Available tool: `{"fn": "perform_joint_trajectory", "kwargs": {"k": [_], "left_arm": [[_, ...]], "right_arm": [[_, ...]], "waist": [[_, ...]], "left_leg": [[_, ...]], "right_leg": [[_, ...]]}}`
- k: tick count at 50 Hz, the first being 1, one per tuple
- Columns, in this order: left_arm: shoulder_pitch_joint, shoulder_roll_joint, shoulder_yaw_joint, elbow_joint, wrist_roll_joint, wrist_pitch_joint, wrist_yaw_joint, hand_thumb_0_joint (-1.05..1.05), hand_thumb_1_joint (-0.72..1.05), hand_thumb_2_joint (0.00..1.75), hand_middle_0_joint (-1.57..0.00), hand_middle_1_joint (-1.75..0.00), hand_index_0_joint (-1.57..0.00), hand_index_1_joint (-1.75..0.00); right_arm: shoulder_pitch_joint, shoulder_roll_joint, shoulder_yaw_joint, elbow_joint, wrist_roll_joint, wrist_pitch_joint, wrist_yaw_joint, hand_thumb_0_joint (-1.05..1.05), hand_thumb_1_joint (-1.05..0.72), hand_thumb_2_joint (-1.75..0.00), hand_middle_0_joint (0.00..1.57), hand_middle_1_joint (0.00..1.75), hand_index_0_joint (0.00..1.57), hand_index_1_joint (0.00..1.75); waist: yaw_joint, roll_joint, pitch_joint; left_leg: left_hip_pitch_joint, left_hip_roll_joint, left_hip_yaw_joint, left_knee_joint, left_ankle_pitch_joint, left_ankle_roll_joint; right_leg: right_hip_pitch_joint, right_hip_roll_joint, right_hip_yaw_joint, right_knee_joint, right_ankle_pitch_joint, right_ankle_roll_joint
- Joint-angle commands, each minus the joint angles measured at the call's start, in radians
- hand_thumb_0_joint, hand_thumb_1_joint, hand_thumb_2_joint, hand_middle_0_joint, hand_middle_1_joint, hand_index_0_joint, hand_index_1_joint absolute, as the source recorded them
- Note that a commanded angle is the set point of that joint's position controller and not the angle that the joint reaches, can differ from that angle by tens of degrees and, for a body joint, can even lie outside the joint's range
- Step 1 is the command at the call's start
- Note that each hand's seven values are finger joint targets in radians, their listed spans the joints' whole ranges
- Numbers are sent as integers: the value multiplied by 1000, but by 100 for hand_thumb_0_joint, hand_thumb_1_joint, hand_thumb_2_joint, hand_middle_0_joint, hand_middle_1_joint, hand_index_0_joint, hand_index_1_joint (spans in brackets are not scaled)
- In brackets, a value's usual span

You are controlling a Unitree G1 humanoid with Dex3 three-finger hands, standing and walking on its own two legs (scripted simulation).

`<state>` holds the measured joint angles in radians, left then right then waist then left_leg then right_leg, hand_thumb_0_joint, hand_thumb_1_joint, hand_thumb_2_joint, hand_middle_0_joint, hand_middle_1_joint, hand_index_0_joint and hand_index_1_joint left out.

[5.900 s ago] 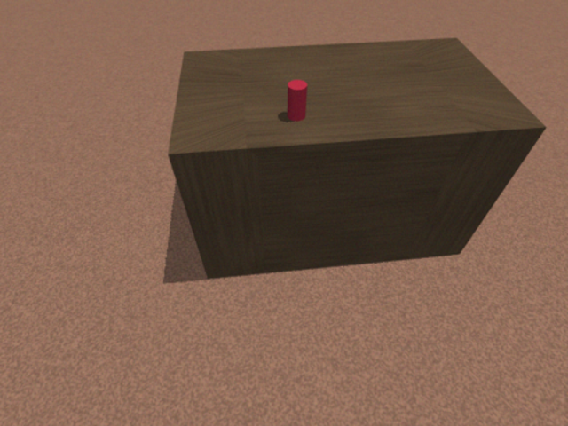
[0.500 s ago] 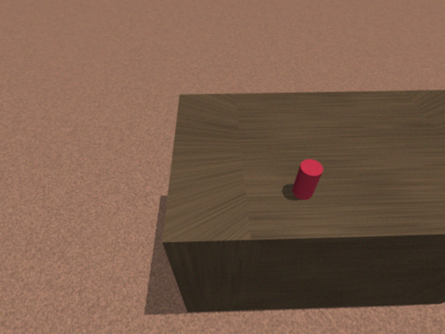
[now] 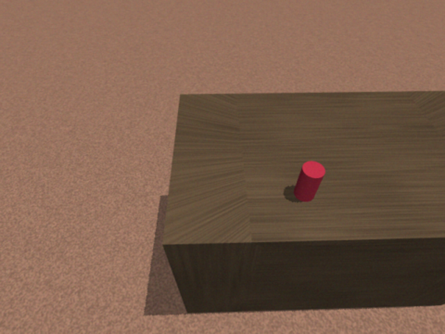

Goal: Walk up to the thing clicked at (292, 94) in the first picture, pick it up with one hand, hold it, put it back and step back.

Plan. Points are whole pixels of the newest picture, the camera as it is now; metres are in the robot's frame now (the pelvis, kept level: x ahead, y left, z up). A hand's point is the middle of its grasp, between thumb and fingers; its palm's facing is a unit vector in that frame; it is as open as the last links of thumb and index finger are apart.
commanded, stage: stand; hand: right
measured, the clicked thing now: (308, 182) +0.48 -0.20 -0.08
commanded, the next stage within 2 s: rise first in 0.10 s
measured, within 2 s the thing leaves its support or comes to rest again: neither
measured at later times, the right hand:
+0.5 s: hand (363, 320) +0.18 -0.25 -0.11, palm faces +0.19 +0.93 -0.32, open 12.2 cm
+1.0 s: hand (380, 308) +0.18 -0.25 -0.05, palm faces +0.22 +0.92 -0.33, open 17.2 cm
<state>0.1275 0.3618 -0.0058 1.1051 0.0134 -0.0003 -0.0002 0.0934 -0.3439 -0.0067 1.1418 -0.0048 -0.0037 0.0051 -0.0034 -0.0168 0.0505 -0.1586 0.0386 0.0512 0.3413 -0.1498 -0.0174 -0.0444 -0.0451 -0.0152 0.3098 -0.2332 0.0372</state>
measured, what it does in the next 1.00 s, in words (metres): stands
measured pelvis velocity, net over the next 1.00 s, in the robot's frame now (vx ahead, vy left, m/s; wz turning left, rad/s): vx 0.01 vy -0.01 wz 0.00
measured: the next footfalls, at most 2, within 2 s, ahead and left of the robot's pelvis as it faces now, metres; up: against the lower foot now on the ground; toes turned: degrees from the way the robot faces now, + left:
none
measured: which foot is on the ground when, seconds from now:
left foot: down 0.00-1.00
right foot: down 0.00-1.00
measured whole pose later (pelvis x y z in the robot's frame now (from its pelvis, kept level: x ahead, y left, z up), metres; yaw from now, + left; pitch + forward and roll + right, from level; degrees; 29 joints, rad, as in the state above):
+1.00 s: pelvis +0.01 -0.01 +0.00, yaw +0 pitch -1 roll +0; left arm 0.23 0.22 0.08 0.62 -0.02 -0.06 0.07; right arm 0.34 -0.27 -0.13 0.29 0.04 -0.05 -0.06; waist -0.02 -0.03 0.02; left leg -0.19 0.05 0.05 0.39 -0.18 -0.03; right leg -0.10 -0.03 -0.01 0.40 -0.29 0.02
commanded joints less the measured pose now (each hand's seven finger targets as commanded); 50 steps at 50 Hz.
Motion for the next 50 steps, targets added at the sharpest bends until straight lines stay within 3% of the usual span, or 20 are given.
{"fn": "perform_joint_trajectory", "kwargs": {"k": [1, 10, 11, 12, 13, 14, 15, 17, 20, 21, 23, 26, 30, 31, 33, 38, 40, 41, 48, 50], "left_arm": [[-12, 207, 43, -49, -2, -25, 9, 0, 90, 90, -20, -30, -20, -30], [-17, 208, 45, -51, 1, -27, 8, 0, 82, 82, -12, -22, -12, -22], [-368, 33, 36, -402, -84, -136, 19, 0, 74, 74, -4, -14, -4, -14], [-347, 72, 28, -430, -109, -151, 42, 0, 66, 66, -2, -6, 0, -6], [-258, 143, 62, -344, -106, -143, 60, 0, 58, 58, -2, -4, 0, -5], [-170, 180, 102, -279, -105, -127, 63, 0, 50, 50, -2, -4, 0, -6], [-162, 201, 153, -331, -99, -120, 71, 0, 42, 42, -2, -5, -1, -6], [-128, 133, 131, -274, -93, -118, 83, 0, 27, 27, -3, -5, -2, -6], [-95, 96, 178, -242, -49, -109, 81, 0, 16, 21, -3, -6, -4, -5], [-16, 102, 191, -271, -45, -102, 78, 0, 13, 19, -4, -6, -5, -5], [29, 87, 181, -365, -46, -94, 79, 0, 4, 15, -4, -6, -6, -4], [-27, 26, 144, -451, -55, -85, 75, 0, -10, 12, -5, -6, -6, -4], [-36, 32, 147, -532, -53, -93, 82, 0, -34, 8, -5, -6, -6, -5], [-30, 59, 169, -530, -49, -94, 85, 0, -39, 7, -6, -6, -6, -6], [-33, 81, 180, -601, -46, -102, 91, 0, -49, 5, -7, -6, -7, -6], [-5, 18, 142, -646, -40, -112, 92, 0, -53, 5, -7, -7, -7, -7], [15, -23, 105, -638, -40, -113, 86, 0, -53, 5, -6, -7, -7, -6], [15, 0, 130, -622, -37, -114, 89, 0, -53, 5, -6, -7, -7, -7], [45, 11, 145, -625, -33, -115, 73, 0, -53, 4, -6, -6, -7, -6], [14, 68, 191, -644, -31, -124, 78, 0, -53, 5, -6, -6, -6, -6]], "right_arm": [[-33, -219, -41, -56, -3, -22, -9, 0, -90, -90, 20, 30, 20, 30], [-44, -221, -41, -62, -3, -23, -8, 0, -82, -82, 12, 22, 12, 22], [-394, -6, -4, -413, 82, -98, -21, 0, -74, -74, 7, 14, 6, 14], [-335, -75, -14, -482, 111, -138, -42, 0, -66, -66, 7, 6, 6, 6], [-201, -204, -88, -348, 99, -126, -64, 0, -58, -58, 7, 5, 6, 5], [-139, -216, -114, -282, 97, -112, -69, 0, -50, -50, 7, 5, 6, 5], [-128, -228, -148, -289, 94, -110, -75, 0, -42, -42, 7, 5, 6, 5], [-147, -210, -156, -361, 87, -124, -89, 0, -26, -26, 7, 4, 6, 4], [14, -181, -209, -381, 50, -105, -85, 0, -14, -19, 7, 5, 6, 5], [92, -165, -210, -423, 52, -98, -82, 0, -11, -18, 7, 5, 6, 5], [74, -150, -192, -560, 58, -96, -80, 0, 0, -16, 6, 5, 6, 5], [51, -90, -154, -634, 61, -83, -70, 0, 14, -13, 6, 5, 5, 5], [60, -68, -140, -719, 61, -79, -70, 0, 33, -9, 5, 5, 5, 5], [62, -116, -179, -741, 55, -82, -75, 0, 35, -9, 5, 5, 5, 5], [69, -125, -186, -797, 52, -85, -80, 0, 42, -7, 5, 5, 5, 5], [82, -132, -205, -921, 46, -99, -92, 0, 46, -6, 5, 5, 5, 5], [109, -95, -181, -945, 50, -100, -87, 0, 48, -6, 5, 6, 5, 6], [133, -118, -202, -957, 45, -100, -90, 0, 49, -6, 5, 6, 5, 6], [210, -86, -197, -1045, 45, -99, -73, 0, 52, -5, 5, 6, 5, 6], [194, -109, -224, -1055, 45, -101, -75, 0, 53, -5, 5, 6, 5, 6]], "waist": [[-2, 21, -71], [0, 20, -63], [24, -16, -58], [-16, 43, -119], [-34, 47, -62], [-13, 43, -35], [-1, 59, -155], [-15, 16, -225], [-32, -1, -253], [-20, -2, -293], [0, -20, -319], [-6, 0, -231], [-4, 23, -135], [-11, 8, -138], [-9, 13, -156], [-19, -3, -188], [-22, 1, -151], [-27, -23, -159], [-22, -19, -125], [-22, -7, -120]], "left_leg": [[88, 111, -93, -39, 178, 28], [81, 107, -99, -49, 141, 30], [-49, -18, 1, 26, 28, 11], [43, -21, 11, -11, -10, 9], [37, -20, 10, -29, -46, 10], [0, -16, 12, -8, -29, 7], [40, -14, 14, 22, 51, 1], [63, -7, 7, 49, 148, 6], [79, -16, 1, 66, 196, 17], [108, -21, 6, 66, 236, 20], [121, -28, 13, 56, 285, 18], [81, -34, 27, 36, 228, 15], [34, -31, 36, 14, 127, 14], [34, -27, 34, 15, 119, 14], [47, -29, 35, 25, 150, 16], [94, -23, 29, 34, 186, 15], [87, -23, 32, 30, 175, 14], [92, -22, 32, 29, 169, 15], [87, -32, 45, 36, 186, 20], [84, -34, 48, 32, 159, 20]], "right_leg": [[-67, -101, 60, -59, 153, -49], [-70, -101, 57, -69, 126, -47], [-207, 38, -21, 34, 65, -47], [-137, 30, -21, -2, 50, -45], [-171, 35, -24, -11, 25, -49], [-184, 40, -33, 11, 36, -47], [-153, 45, -33, 40, 101, -50], [-138, 49, -31, 65, 198, -44], [-172, 54, -30, 69, 238, -44], [-147, 52, -31, 64, 271, -40], [-123, 48, -34, 57, 315, -32], [-145, 39, -32, 41, 274, -31], [-168, 34, -31, 21, 177, -38], [-163, 39, -30, 22, 169, -39], [-136, 34, -25, 25, 209, -37], [-103, 40, -27, 33, 246, -38], [-118, 39, -28, 30, 235, -39], [-117, 40, -27, 28, 232, -36], [-108, 28, -25, 28, 276, -26], [-113, 25, -19, 21, 254, -25]]}}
